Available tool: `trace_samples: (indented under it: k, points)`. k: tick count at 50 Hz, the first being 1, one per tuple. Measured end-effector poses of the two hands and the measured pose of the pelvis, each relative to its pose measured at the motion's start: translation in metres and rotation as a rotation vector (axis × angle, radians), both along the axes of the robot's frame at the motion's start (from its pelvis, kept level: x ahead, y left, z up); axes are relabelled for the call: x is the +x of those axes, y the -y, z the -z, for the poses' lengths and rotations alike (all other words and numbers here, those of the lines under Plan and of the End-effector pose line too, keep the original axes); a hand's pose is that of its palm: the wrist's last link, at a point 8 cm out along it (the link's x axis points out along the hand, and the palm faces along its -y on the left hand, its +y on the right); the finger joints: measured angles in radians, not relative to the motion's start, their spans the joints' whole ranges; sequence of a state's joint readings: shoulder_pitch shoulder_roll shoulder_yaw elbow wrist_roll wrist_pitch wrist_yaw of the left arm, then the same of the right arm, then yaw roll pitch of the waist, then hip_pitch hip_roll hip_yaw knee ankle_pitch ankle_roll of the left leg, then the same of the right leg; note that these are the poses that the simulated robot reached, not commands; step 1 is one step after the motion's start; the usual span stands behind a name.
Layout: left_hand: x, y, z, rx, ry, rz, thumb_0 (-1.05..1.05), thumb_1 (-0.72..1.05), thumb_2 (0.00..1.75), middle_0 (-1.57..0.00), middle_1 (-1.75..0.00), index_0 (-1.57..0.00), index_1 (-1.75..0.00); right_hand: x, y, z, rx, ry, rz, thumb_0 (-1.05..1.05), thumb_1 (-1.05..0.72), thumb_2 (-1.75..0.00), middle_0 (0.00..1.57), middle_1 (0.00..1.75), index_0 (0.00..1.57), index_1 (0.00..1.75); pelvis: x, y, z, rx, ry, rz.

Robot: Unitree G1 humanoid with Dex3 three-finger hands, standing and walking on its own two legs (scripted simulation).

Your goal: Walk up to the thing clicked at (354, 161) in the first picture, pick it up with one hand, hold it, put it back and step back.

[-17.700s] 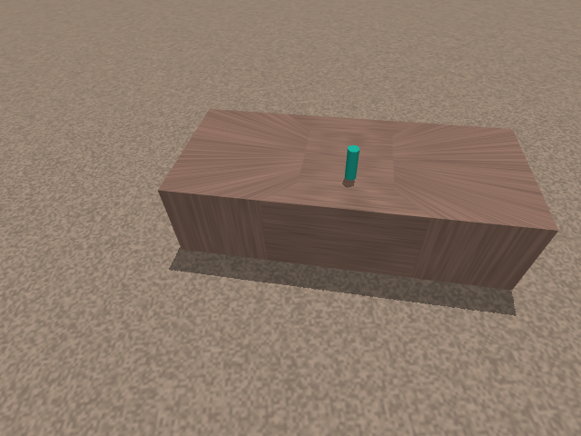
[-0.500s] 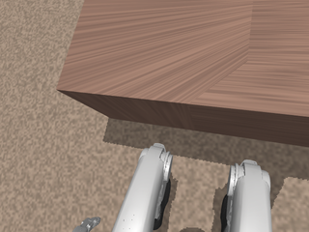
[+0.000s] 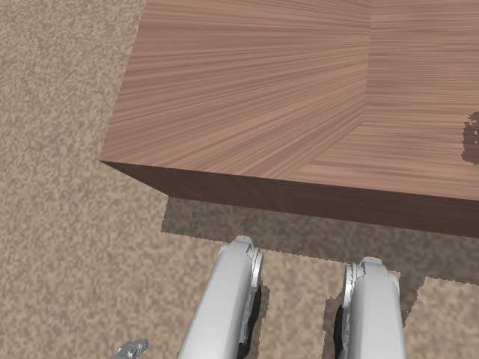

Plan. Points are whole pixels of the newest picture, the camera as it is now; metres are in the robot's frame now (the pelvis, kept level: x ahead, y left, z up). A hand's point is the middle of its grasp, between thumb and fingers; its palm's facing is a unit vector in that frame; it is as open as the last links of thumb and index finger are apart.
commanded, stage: settle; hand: right
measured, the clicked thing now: out of the picture +0.57 -0.30 +0.05
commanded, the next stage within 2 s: lift in 0.28 s
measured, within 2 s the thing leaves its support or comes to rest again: neither
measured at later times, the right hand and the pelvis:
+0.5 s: hand out of the picture +0.57 -0.28 +0.07, palm faces +0.31 +0.95 -0.01, open 5.8 cm; pelvis +0.01 +0.00 +0.03, yaw +0 degrees
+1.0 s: hand out of the picture +0.52 -0.25 +0.15, palm faces +0.32 +0.95 -0.01, open 5.8 cm; pelvis +0.02 +0.00 +0.11, yaw -2 degrees
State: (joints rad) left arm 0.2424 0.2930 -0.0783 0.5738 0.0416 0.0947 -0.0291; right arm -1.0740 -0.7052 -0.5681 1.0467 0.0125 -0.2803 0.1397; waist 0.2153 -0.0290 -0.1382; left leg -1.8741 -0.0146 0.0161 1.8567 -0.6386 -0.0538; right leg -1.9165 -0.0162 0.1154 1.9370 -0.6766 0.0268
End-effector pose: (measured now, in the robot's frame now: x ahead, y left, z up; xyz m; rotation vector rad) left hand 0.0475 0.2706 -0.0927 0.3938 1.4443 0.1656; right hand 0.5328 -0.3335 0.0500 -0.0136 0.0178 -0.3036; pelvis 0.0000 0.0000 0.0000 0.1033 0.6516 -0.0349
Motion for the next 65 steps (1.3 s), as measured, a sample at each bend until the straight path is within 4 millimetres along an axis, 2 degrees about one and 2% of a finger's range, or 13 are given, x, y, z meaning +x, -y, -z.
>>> trace_samples:
  k: [25,36,47,65]
  points:
    - [0.006,0.004,-0.025,-0.013,0.018,-0.009,0.0,0.91,0.89,-0.22,-0.31,-0.21,-0.31,0.0,-0.01,-0.026,0.007,-0.003,0.014,0.0,-0.06,-1.22,0.97,1.23,0.98,1.23,0.007,-0.001,-0.029,-0.004,0.011,-0.001]
    - [0.016,0.007,-0.042,-0.026,0.044,-0.017,0.0,0.9,0.89,-0.22,-0.31,-0.22,-0.31,-0.013,-0.017,-0.045,0.002,-0.007,0.016,0.0,-0.06,-1.22,0.97,1.23,0.98,1.23,0.012,-0.001,-0.05,-0.009,0.035,0.001]
    - [0.04,0.009,-0.08,-0.044,0.127,-0.015,0.0,0.9,0.89,-0.22,-0.31,-0.22,-0.31,-0.043,-0.03,-0.087,0.009,-0.01,0.019,0.0,-0.06,-1.22,0.97,1.23,0.98,1.23,0.02,-0.004,-0.093,-0.021,0.097,0.011]
    - [0.094,0.013,-0.168,-0.06,0.322,0.017,0.01,0.88,0.9,-0.21,-0.3,-0.2,-0.31,-0.109,-0.058,-0.172,0.018,0.005,0.025,0.0,-0.06,-1.22,0.98,1.22,0.99,1.22,0.038,-0.004,-0.177,-0.048,0.264,0.034]
